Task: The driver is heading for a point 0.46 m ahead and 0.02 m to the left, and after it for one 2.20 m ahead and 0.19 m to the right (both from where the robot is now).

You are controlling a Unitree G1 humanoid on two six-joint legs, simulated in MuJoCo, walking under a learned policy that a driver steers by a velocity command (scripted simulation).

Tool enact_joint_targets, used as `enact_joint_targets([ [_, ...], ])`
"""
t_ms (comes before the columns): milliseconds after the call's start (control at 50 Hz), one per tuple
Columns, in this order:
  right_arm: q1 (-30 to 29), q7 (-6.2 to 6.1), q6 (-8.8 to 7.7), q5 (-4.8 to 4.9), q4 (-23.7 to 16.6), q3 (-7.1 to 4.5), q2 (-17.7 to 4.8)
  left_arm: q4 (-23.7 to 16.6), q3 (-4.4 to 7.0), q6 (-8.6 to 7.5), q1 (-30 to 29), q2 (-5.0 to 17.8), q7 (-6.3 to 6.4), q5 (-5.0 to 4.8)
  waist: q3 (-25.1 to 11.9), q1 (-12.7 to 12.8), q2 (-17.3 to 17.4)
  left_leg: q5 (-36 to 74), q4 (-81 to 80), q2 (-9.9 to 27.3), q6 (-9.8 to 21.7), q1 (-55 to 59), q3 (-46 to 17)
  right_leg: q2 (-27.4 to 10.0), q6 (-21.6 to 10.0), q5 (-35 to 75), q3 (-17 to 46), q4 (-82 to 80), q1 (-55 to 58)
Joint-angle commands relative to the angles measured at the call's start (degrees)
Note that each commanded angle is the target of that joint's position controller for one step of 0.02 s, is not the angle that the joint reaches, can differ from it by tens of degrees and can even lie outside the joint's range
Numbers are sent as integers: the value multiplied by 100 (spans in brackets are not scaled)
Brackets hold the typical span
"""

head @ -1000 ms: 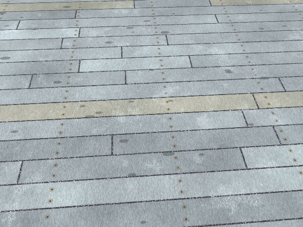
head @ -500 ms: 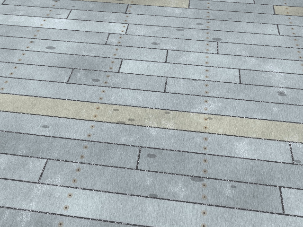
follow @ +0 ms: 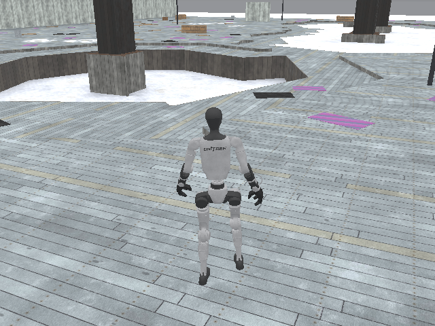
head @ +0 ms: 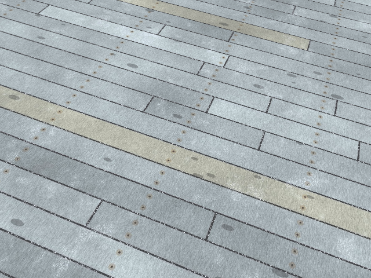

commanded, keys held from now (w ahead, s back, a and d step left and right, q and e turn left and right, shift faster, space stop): w+q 0.22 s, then w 0.66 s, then w+e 0.12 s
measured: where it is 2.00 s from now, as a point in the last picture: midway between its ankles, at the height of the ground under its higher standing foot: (160, 145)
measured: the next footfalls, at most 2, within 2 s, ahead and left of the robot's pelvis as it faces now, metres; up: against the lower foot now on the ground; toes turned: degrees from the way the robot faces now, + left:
right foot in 0.12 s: +0.16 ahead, -0.15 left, +0.00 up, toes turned +8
left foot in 0.58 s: +0.42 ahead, +0.17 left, +0.00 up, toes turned +16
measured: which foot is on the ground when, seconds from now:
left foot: down 0.00-0.12, up 0.14-0.56, down 0.58-1.00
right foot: up 0.00-0.10, down 0.12-0.60, up 0.62-1.00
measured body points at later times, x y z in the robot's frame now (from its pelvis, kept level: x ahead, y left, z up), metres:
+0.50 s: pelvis +0.23 -0.01 -0.01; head +0.26 +0.00 +0.43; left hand +0.12 +0.26 -0.15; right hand +0.50 -0.18 -0.10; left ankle +0.35 +0.17 -0.72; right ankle +0.12 -0.16 -0.75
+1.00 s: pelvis +0.49 +0.09 -0.01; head +0.51 +0.10 +0.44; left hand +0.63 +0.37 -0.11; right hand +0.58 -0.19 -0.13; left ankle +0.38 +0.16 -0.75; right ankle +0.72 -0.01 -0.70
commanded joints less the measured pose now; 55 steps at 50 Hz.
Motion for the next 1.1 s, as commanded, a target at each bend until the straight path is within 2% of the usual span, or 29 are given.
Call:
enact_joint_targets([
  [20,7,4,-48,25,-311,-304,-1148,-541,22,-199,-740,429,-45,-55,136,-97,967,-776,-627,1254,985,-150,-1459,122,0,-23,-75,-431,67],
  [60,-55,18,-22,14,-339,-275,-1069,-501,53,-274,-484,546,-59,-81,73,50,1043,-728,-398,1215,926,-239,-1655,144,-91,-97,-80,-645,572],
  [100,-173,15,6,9,-410,-180,-790,-286,128,-334,246,663,-31,-48,-139,445,998,-657,211,877,704,-639,-1578,83,-247,40,-160,-1037,1702],
  [120,-275,15,-6,-27,-491,-80,-494,-145,209,-350,983,890,18,8,-509,782,670,-828,1227,558,468,-1290,-1213,-512,-486,-276,387,-1074,2805],
  [140,-112,32,-71,11,-729,28,-107,-47,334,-301,1653,1461,71,121,-994,790,-919,-1787,3128,-209,64,-2844,-269,-1773,-1141,-1652,2330,-1582,4224],
  [160,45,7,-127,130,-826,-36,-492,51,317,-276,1737,1388,14,96,-834,702,-1453,-2190,4338,-20,12,-3774,-174,-2339,-1569,-2974,3787,-2042,4158],
  [180,-55,11,-132,145,-735,-135,-903,-112,186,-273,1399,908,9,51,-301,688,-921,-1740,4861,305,36,-4053,-271,-2150,-1448,-3061,3226,-2071,3747],
  [220,-317,48,-118,7,-662,-134,-803,-225,46,-224,1079,411,27,89,177,650,-477,-914,4803,602,38,-3754,-159,-1578,-1002,-1194,1658,-2051,2944],
  [280,-497,124,-109,59,-816,-74,-495,-109,-5,-226,1027,371,56,133,238,499,-552,-277,4488,774,-21,-3547,8,-1375,-1184,-517,1023,-2450,2474],
  [360,-900,171,-124,-26,-1058,59,-261,16,17,-232,1169,605,66,48,378,486,-346,378,3266,779,-177,-3539,253,-1303,-1358,718,270,-2608,2411],
  [420,-1502,285,-199,-29,-1212,155,-126,74,5,-186,1400,681,77,-22,414,672,-263,1083,2166,692,-145,-3041,742,-1123,-1223,1102,-250,-2596,2322],
  [500,-1925,391,-199,29,-1424,136,-253,262,20,-69,1843,853,70,-113,476,660,-322,976,1464,528,75,-2674,869,-1450,-1144,1631,-305,-2446,2833],
  [540,-1578,397,-186,-12,-1369,17,-504,284,44,-1,1823,975,89,-131,168,308,-443,704,1239,268,293,-1906,1036,-1477,-1016,3253,-481,-1797,3084],
  [580,-2,320,-129,-29,-878,-245,-941,253,-27,43,1775,863,128,-82,-786,-549,-324,962,1081,123,610,511,1096,-1089,-708,3848,-883,173,2309],
  [600,852,212,-64,-119,-719,-365,-1423,54,-178,2,1956,408,111,78,-1629,-683,671,588,1166,1449,1091,2507,-685,-610,-447,1634,-1041,2261,565],
  [620,771,237,-82,-63,-725,-323,-1540,56,-335,-130,2369,-4,58,47,-2433,-300,1814,-282,106,2539,1865,3217,-3417,254,-293,-2313,-374,3897,-725],
  [640,508,281,-118,-67,-773,-174,-1043,0,-148,-224,1955,652,12,-118,-1901,-409,1198,-645,-115,2353,1623,2806,-3152,-102,-388,-2281,169,4353,-1309],
  [660,160,286,-155,-86,-783,-107,-866,-188,-137,-274,1454,696,-10,-228,-1048,-319,1017,-242,-185,2106,1425,2008,-2193,-337,-465,-1878,12,4284,-1533],
  [680,-138,307,-195,-103,-763,-77,-795,-208,-154,-288,1296,571,19,-150,-597,-110,527,544,-271,1840,1294,1231,-1538,-568,-461,-1435,-50,3871,-1360],
  [700,-392,322,-232,-137,-763,-36,-629,-184,-122,-236,1276,536,45,-48,-378,77,468,771,-498,1656,1238,650,-1161,-726,-440,-1125,-46,3532,-1116],
  [760,-582,331,-359,-110,-668,-25,-545,-105,-159,-31,1513,286,39,-13,-162,389,548,1296,-961,1481,1301,-139,-607,-829,-309,-801,-33,3060,-593],
  [780,-596,315,-386,-105,-605,-54,-655,-161,-172,15,1398,215,55,7,-79,446,556,1204,-1093,1478,1316,-238,-483,-828,-249,-575,-59,2817,-714],
  [860,-361,229,-381,-105,-388,-92,-785,-412,-216,4,565,172,19,89,282,238,383,1164,-1307,1310,1207,-275,64,-770,-93,756,-101,1323,-1009],
  [920,-69,174,-371,-75,-206,-102,-841,-536,-260,-58,10,128,-63,42,363,-8,335,1222,-1340,1156,978,-93,555,-509,-157,1554,-343,388,-786],
  [940,-4,176,-373,-84,-129,-139,-991,-604,-297,-59,-114,53,-85,0,367,-45,493,1049,-1341,1310,983,-13,550,-485,-182,1677,-349,235,-704],
  [1000,251,152,-313,-69,90,-139,-877,-791,-281,-53,-498,179,-172,-33,478,-194,301,1314,-1153,1494,875,829,803,-359,-379,1300,-292,-59,-1102],
  [1020,235,140,-283,-55,148,-176,-994,-894,-293,-55,-543,151,-202,-44,486,-151,447,1340,-1034,1686,841,987,752,-378,-473,1105,-220,-131,-1102],
  [1060,162,95,-207,-41,183,-188,-984,-959,-246,-68,-484,282,-265,-25,398,-63,455,2377,-653,1743,704,1422,948,-216,-644,566,-378,-195,-1035],
  [1100,-31,37,-110,-65,127,-210,-1117,-833,-92,-44,307,522,-261,-10,-200,398,642,4447,506,1611,490,1456,1235,193,-863,221,-769,-237,191],
])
